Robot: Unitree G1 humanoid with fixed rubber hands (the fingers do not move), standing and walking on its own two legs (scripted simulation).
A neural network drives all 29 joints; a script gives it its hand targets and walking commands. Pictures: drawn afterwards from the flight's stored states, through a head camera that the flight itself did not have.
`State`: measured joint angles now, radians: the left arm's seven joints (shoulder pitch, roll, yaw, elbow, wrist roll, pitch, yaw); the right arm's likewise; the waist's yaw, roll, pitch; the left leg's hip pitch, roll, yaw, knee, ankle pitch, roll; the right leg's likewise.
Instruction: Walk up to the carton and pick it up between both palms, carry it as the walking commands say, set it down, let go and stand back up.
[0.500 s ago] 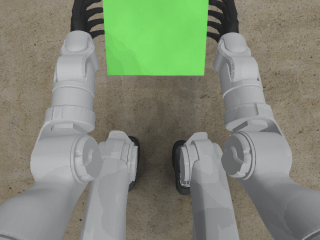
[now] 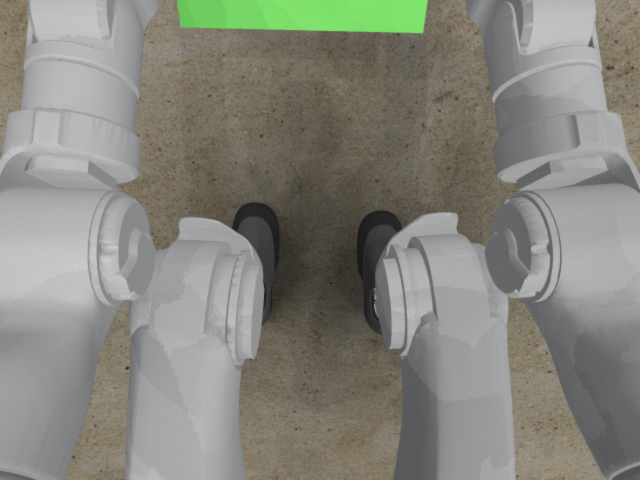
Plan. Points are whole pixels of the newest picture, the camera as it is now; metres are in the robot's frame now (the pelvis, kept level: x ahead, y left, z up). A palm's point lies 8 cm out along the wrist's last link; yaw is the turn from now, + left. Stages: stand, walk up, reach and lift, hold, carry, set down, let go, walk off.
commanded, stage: set down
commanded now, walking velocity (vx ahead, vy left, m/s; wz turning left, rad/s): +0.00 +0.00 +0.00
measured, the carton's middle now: out of the picture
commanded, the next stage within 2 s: none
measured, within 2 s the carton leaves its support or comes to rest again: rests again in 0.90 s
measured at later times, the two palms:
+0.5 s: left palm out of the picture +0.56 +0.15 -0.16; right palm out of the picture +0.57 -0.15 -0.16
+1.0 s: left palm out of the picture +0.57 +0.15 -0.17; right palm out of the picture +0.57 -0.15 -0.17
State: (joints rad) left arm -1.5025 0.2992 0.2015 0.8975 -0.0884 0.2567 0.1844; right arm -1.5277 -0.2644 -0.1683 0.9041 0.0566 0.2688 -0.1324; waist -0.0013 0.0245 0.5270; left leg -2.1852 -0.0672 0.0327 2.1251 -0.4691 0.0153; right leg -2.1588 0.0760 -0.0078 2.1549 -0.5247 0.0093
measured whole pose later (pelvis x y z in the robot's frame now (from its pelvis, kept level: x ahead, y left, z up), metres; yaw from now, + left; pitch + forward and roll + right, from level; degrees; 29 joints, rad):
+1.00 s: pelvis +0.03 -0.01 -0.02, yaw +0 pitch +35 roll +1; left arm -1.40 0.24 0.34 1.01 0.05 0.18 0.03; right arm -1.44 -0.23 -0.29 1.06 -0.02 0.17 -0.06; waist 0.00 -0.01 0.33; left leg -2.27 -0.06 0.03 2.21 -0.57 0.00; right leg -2.25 0.08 -0.02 2.25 -0.61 -0.02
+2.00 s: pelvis +0.03 -0.01 -0.02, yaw +0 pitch +34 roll +1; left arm -1.38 0.30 0.21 1.14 -0.07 0.06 0.10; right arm -1.36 -0.28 -0.15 1.12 0.09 0.06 -0.10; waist 0.01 0.00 0.40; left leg -2.24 -0.06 0.03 2.22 -0.57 0.00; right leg -2.22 0.08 -0.02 2.24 -0.61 -0.01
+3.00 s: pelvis +0.02 +0.00 +0.09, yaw -2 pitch +40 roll +0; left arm -1.38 0.32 0.24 1.01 -0.07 0.24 0.08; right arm -1.39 -0.39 -0.19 1.07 0.13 0.23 -0.04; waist 0.03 -0.02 0.08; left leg -2.03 -0.04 0.02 1.84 -0.49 0.02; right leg -2.03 0.06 0.00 1.85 -0.52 -0.01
